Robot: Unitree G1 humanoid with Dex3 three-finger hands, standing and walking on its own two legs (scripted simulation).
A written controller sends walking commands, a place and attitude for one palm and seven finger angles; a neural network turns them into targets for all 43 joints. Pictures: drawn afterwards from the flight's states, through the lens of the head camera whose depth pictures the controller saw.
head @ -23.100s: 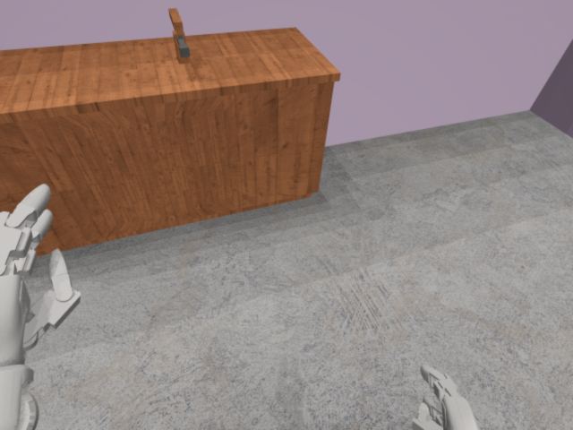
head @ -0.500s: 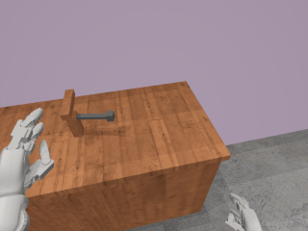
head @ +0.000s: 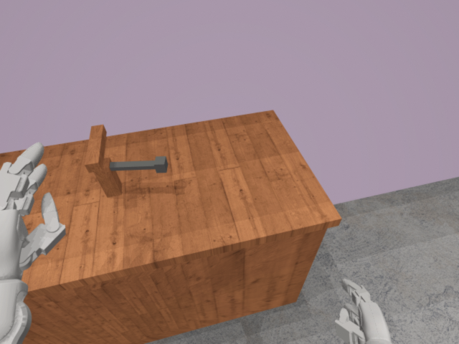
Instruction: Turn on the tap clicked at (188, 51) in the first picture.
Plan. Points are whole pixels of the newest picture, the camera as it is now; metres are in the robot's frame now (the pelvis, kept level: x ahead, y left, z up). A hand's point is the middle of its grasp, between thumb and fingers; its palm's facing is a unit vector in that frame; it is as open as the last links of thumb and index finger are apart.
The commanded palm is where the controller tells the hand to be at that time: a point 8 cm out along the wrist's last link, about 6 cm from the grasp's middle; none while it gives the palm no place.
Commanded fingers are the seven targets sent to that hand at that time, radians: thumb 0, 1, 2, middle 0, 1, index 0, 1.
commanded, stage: step back with the hand held close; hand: left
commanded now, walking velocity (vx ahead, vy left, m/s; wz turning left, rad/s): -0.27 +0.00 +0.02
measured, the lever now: (161, 164) +0.49 +0.23 +0.02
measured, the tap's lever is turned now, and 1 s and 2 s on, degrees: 78 78 78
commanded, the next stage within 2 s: stop stepping back and stand still in 1.22 s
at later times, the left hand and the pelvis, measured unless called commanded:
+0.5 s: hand (25, 287) +0.14 +0.26 +0.15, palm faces +0.40 -0.82 -0.40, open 7.4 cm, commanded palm +0.09 +0.30 +0.18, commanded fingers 0.00 0.90 0.90 -0.20 -0.30 -0.20 -0.30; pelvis -0.07 +0.02 -0.01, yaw +0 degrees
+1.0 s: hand (5, 330) +0.09 +0.25 +0.16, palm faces +0.40 -0.84 -0.36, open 7.4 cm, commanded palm +0.03 +0.30 +0.18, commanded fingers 0.00 0.90 0.90 -0.20 -0.30 -0.20 -0.30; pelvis -0.11 +0.01 -0.02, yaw +3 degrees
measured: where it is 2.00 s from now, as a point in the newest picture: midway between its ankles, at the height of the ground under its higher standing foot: outside the picture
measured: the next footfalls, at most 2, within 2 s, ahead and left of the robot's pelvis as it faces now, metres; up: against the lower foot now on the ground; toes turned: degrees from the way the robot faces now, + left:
left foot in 1.00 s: -0.04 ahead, +0.15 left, +0.00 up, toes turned +3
right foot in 1.22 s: -0.08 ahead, -0.12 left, +0.00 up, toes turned +2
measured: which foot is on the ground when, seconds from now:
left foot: down 0.00-0.84, up 0.86-0.98, down 1.00-1.00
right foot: down 0.00-1.00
